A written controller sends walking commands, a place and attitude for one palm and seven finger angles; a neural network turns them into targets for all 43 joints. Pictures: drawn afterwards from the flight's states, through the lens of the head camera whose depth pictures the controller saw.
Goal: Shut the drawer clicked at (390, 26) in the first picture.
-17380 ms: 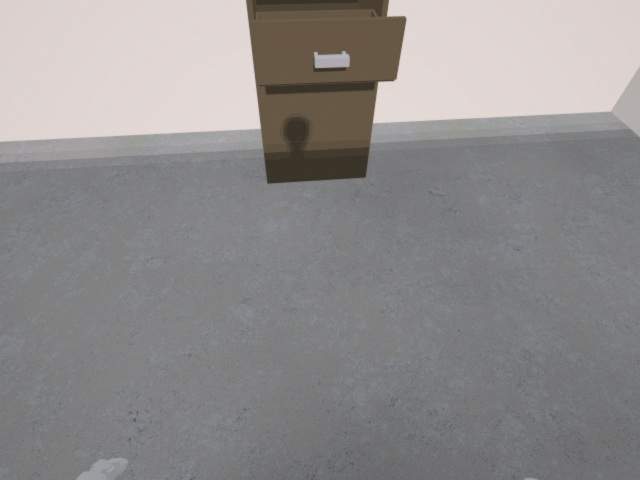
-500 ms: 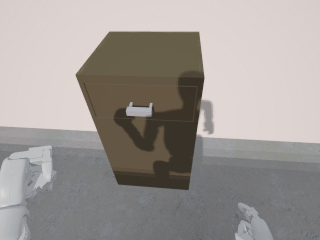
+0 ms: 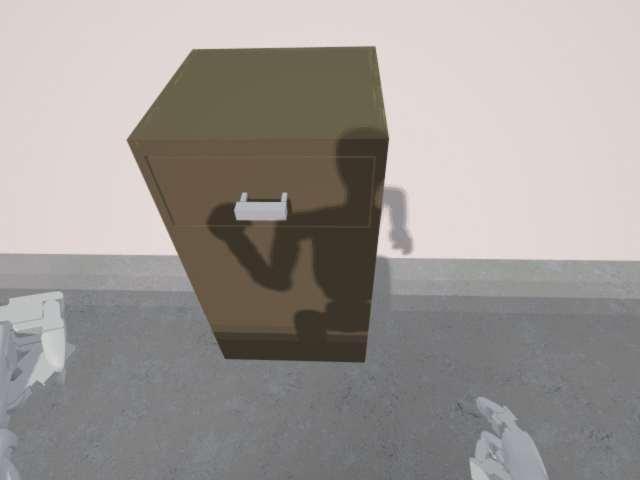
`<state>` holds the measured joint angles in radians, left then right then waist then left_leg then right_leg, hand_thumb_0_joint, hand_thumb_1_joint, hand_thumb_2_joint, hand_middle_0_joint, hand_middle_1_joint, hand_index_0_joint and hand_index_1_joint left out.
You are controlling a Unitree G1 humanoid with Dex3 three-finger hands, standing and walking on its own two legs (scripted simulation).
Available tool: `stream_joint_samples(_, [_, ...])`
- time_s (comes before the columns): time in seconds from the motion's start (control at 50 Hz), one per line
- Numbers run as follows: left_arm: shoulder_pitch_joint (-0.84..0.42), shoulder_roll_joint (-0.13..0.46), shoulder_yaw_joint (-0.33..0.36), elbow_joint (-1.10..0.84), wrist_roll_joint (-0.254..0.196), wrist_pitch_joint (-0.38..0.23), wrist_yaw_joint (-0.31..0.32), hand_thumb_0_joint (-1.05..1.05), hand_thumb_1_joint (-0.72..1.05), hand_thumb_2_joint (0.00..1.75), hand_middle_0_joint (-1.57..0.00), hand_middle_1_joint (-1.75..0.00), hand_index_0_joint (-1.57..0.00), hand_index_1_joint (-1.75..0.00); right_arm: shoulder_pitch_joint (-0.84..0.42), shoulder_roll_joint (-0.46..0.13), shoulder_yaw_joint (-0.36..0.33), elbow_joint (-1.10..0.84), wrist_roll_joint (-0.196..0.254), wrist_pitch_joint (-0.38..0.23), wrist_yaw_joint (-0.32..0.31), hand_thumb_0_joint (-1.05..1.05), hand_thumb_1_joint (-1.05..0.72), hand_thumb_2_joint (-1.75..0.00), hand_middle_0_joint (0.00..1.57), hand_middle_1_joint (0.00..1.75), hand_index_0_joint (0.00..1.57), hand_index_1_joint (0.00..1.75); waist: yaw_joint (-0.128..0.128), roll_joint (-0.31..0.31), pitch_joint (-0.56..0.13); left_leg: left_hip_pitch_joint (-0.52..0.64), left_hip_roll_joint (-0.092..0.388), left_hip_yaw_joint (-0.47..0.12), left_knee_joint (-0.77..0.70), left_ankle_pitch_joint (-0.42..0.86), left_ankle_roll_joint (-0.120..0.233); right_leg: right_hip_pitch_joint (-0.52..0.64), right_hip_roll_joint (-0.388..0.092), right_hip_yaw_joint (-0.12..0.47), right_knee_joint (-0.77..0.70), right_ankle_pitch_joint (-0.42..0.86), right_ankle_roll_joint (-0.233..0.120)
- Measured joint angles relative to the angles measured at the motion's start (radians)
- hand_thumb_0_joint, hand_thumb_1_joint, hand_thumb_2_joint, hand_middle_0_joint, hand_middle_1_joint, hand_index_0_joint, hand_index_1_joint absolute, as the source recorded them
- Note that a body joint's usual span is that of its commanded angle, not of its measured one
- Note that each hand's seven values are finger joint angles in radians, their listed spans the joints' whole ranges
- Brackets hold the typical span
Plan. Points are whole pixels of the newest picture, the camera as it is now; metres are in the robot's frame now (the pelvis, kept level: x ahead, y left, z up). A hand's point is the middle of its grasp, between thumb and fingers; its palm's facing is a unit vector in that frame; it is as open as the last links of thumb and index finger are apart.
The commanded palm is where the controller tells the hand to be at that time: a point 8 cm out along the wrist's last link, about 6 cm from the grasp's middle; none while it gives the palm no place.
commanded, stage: step back with the hand held close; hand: left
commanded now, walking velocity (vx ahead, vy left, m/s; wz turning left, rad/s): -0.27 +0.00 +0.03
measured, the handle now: (262, 204) +0.62 +0.17 -0.03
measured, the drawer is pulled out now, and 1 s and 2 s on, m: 0.00 0.00 0.00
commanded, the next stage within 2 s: stop stepping back and stand still in 1.74 s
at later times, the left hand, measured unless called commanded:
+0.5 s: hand (32, 408) +0.14 +0.26 +0.15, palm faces +0.36 -0.79 -0.49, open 3.2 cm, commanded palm +0.08 +0.30 +0.17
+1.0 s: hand (18, 451) +0.11 +0.25 +0.16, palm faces +0.37 -0.78 -0.51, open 3.2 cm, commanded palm +0.04 +0.29 +0.17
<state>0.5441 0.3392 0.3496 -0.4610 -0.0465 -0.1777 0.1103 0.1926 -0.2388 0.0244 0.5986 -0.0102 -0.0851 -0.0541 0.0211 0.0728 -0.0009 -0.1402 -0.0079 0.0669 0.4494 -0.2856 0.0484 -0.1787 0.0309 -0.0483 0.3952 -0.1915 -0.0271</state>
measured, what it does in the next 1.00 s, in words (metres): shifts its weight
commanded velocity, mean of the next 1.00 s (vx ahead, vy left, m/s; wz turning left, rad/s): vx -0.32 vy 0.00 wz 0.02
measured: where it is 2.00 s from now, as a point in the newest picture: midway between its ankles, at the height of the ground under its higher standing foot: outside the picture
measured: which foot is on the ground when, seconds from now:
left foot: down 0.00-1.00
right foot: down 0.00-1.00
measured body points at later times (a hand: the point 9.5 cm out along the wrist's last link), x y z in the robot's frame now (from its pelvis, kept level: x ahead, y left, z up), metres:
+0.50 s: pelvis -0.05 +0.02 -0.01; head -0.03 +0.02 +0.44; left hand +0.12 +0.30 +0.18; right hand +0.13 -0.22 -0.08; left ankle -0.02 +0.08 -0.74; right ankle +0.01 -0.10 -0.74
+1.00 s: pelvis -0.09 +0.01 -0.03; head -0.05 +0.02 +0.42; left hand +0.08 +0.29 +0.18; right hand +0.11 -0.23 -0.09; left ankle -0.03 +0.08 -0.74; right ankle +0.01 -0.12 -0.74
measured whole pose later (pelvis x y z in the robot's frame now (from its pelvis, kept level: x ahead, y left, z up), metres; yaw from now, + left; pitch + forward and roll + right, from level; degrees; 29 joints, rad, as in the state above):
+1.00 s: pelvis -0.09 +0.01 -0.03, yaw +2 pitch +1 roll -1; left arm 0.57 0.39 0.43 -0.62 0.01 -0.29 0.11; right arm 0.17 -0.22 -0.03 0.54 -0.01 -0.08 -0.05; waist -0.01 -0.03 0.06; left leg -0.45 -0.04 0.06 0.70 -0.30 0.08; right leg -0.46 0.04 0.08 0.64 -0.19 0.02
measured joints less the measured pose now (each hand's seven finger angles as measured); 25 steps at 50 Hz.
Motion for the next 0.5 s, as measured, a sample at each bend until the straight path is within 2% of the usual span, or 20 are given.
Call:
stream_joint_samples(0.08, [0.038, 0.009, -0.016, -0.017, 0.008, -0.011, -0.002, 0.01, 0.89, 0.90, -1.40, -1.60, -1.40, -1.60, 0.002, -0.014, -0.023, -0.011, 0.002, 0.026, -0.005, 0.01, -0.90, -0.90, 0.20, 0.30, 0.21, 0.30, -0.021, -0.010, 0.007, -0.031, -0.016, 0.013, -0.013, 0.018, 0.009, -0.049, -0.015, 0.013, 0.020, 0.004, 0.010])
stream_joint_samples(0.16, [0.071, 0.039, -0.010, -0.044, 0.009, -0.016, -0.005, 0.01, 0.88, 0.90, -1.40, -1.60, -1.40, -1.60, 0.009, -0.019, -0.044, -0.020, 0.008, 0.050, -0.011, 0.01, -0.90, -0.90, 0.20, 0.30, 0.21, 0.30, -0.030, -0.025, 0.012, -0.060, -0.027, 0.018, -0.001, 0.021, 0.016, -0.087, -0.028, 0.018, 0.052, -0.002, 0.017])
stream_joint_samples(0.28, [0.081, 0.060, 0.020, -0.066, 0.011, -0.024, 0.003, 0.01, 0.88, 0.90, -1.40, -1.60, -1.40, -1.60, 0.007, -0.011, -0.051, -0.032, 0.013, 0.059, -0.017, 0.01, -0.90, -0.90, 0.20, 0.30, 0.20, 0.30, -0.025, -0.044, 0.016, -0.096, -0.035, 0.026, 0.030, 0.024, 0.026, -0.126, -0.038, 0.024, 0.087, 0.000, 0.024])
stream_joint_samples(0.5, [0.058, 0.029, 0.020, -0.088, 0.042, -0.052, 0.019, 0.01, 0.88, 0.90, -1.40, -1.60, -1.40, -1.60, -0.002, 0.007, -0.032, -0.064, 0.010, 0.026, -0.012, 0.01, -0.90, -0.90, 0.20, 0.30, 0.21, 0.30, -0.016, -0.057, 0.025, -0.180, -0.030, 0.022, 0.108, 0.027, 0.041, -0.183, -0.037, 0.016, 0.114, 0.030, 0.030])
